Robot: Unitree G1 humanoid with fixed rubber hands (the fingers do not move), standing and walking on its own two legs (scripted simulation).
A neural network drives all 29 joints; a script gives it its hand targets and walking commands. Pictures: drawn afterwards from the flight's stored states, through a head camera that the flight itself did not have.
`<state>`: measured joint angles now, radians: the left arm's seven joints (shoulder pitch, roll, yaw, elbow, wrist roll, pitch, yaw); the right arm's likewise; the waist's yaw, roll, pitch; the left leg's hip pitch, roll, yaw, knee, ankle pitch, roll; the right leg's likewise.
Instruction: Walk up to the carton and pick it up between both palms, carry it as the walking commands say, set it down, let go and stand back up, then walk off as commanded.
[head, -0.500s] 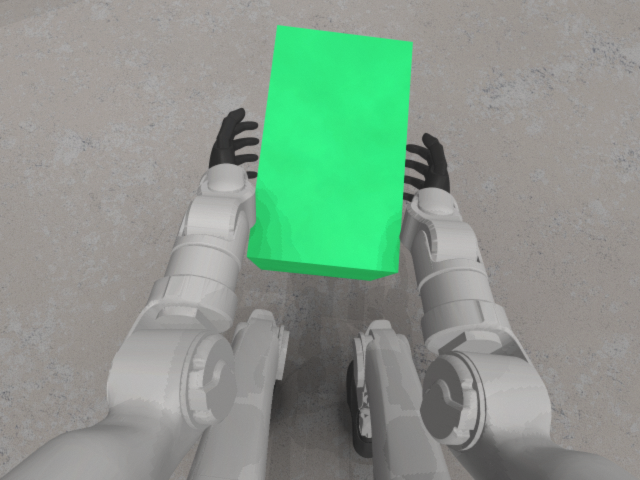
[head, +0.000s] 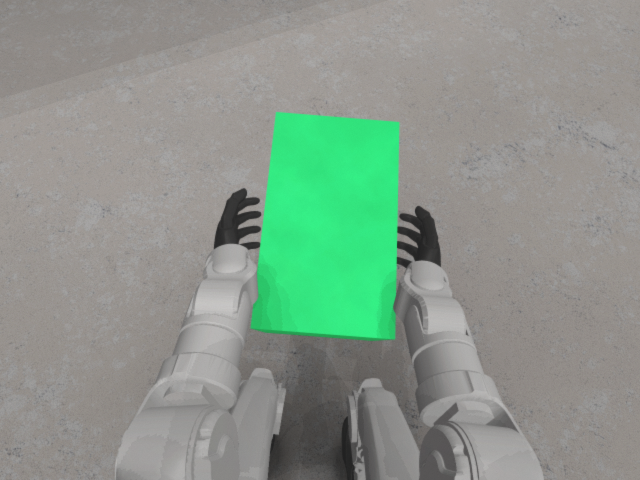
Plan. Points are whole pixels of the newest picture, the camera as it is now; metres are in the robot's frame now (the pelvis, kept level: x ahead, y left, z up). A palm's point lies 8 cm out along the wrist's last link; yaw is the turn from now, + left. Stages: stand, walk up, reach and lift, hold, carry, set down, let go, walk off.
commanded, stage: reach and lift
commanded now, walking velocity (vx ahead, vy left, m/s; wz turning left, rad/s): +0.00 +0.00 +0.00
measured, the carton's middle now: (327, 234) +0.46 +0.01 -0.13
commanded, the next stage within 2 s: none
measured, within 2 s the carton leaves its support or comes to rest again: neither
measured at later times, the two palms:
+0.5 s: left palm (223, 241) +0.38 +0.12 +0.03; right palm (457, 263) +0.37 -0.13 +0.03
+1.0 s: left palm (208, 231) +0.36 +0.12 +0.09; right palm (490, 254) +0.36 -0.13 +0.09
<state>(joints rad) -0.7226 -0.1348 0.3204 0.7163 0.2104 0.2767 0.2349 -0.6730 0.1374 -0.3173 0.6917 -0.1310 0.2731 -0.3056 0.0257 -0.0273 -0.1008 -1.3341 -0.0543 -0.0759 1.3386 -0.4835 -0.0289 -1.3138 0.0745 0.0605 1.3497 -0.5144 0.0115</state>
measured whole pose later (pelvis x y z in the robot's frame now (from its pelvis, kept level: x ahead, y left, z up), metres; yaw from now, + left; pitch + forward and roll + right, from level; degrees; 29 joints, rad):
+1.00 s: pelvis +0.02 +0.00 +0.11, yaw +0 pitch +10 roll +0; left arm -0.51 -0.21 0.34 0.65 0.31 0.34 0.14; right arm -0.47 0.18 -0.34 0.63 -0.26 0.34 -0.20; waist 0.02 -0.01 -0.04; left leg -0.64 -0.04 -0.08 0.75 -0.29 -0.01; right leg -0.62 0.05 0.10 0.77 -0.32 0.01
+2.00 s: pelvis +0.02 +0.00 +0.14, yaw +0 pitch -7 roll +0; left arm -0.50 -0.17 0.30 0.54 0.32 0.72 0.10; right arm -0.48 0.22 -0.30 0.54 -0.28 0.71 -0.24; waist 0.01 -0.02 0.01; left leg -0.16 -0.02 -0.09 0.50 -0.22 -0.02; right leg -0.15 0.05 0.10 0.52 -0.25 0.00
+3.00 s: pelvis +0.03 -0.01 +0.14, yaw +0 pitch -8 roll +0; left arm -0.39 -0.19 0.23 0.47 0.31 0.75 0.06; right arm -0.36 0.18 -0.22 0.47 -0.26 0.75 -0.19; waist 0.01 -0.01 -0.04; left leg -0.13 -0.02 -0.10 0.48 -0.22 -0.02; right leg -0.11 0.05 0.09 0.50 -0.25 -0.01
